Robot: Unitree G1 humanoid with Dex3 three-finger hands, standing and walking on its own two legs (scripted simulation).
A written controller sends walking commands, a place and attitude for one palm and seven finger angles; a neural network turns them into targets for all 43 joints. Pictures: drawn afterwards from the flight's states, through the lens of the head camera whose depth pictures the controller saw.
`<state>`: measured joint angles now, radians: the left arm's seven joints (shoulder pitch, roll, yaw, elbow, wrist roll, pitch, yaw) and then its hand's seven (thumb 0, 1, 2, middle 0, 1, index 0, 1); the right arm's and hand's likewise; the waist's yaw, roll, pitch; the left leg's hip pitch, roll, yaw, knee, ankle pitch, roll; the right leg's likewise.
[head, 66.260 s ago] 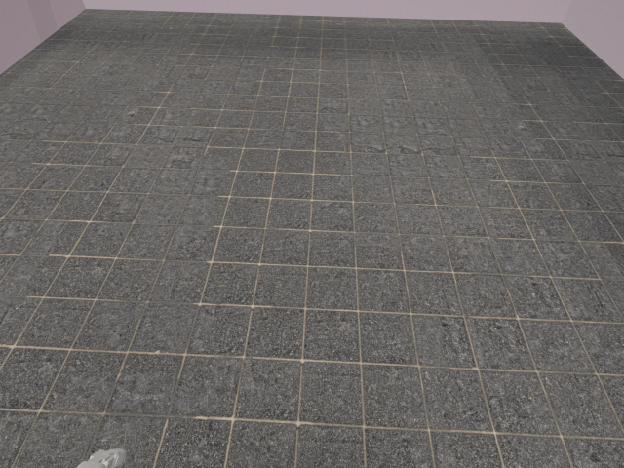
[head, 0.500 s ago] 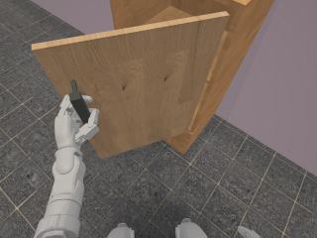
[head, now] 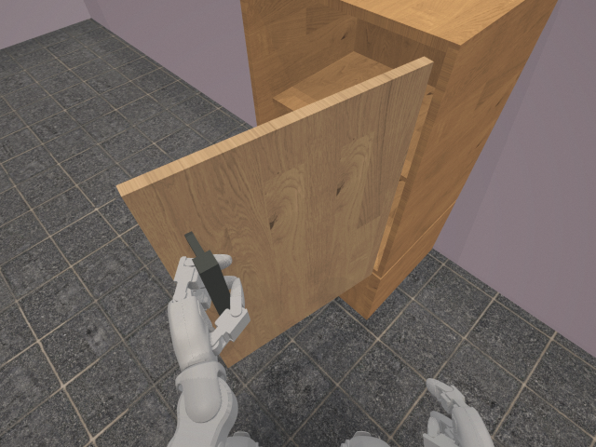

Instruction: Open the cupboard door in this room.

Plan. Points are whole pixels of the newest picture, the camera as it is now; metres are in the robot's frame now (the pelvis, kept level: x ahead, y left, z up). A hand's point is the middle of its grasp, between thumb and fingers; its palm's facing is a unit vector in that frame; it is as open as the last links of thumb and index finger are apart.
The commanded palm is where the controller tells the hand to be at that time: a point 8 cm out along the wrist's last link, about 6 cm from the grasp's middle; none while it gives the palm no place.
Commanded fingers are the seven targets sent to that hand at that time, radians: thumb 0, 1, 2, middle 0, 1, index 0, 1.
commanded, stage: open thumb and fingers to let go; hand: left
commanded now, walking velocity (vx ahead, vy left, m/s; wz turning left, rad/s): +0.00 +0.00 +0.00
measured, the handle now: (211, 279) +0.33 +0.13 +0.04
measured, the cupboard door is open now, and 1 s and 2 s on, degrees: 79 80 82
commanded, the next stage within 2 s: slide the hand sideways off the handle in 0.90 s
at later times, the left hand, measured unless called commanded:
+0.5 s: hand (244, 316) +0.28 +0.08 +0.04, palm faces +0.35 -0.94 +0.00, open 10.6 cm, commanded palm +0.23 +0.13 +0.04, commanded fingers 0.00 -0.50 0.30 -0.30 -1.20 -0.30 -1.20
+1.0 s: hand (242, 315) +0.28 +0.08 +0.04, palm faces +0.32 -0.95 -0.02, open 14.6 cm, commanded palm +0.24 +0.13 +0.04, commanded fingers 0.00 -0.50 0.30 -0.15 -0.30 -0.15 -0.30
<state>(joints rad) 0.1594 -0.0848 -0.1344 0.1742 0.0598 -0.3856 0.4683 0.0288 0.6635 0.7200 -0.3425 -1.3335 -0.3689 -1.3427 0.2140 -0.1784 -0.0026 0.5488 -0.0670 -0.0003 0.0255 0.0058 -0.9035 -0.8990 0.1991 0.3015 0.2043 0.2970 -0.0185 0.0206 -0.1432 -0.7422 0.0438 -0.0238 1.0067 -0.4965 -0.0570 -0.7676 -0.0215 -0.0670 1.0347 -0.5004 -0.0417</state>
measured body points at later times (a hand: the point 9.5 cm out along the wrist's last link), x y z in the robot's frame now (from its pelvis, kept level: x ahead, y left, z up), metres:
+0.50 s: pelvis -0.02 +0.00 -0.01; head +0.03 -0.02 +0.44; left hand +0.25 +0.13 +0.05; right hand +0.16 -0.22 -0.11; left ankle +0.00 +0.16 -0.67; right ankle +0.00 -0.09 -0.67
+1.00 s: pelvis -0.03 +0.02 -0.01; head +0.02 +0.01 +0.44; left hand +0.26 +0.13 +0.04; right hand +0.14 -0.19 -0.12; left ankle +0.00 +0.16 -0.67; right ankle +0.00 -0.09 -0.67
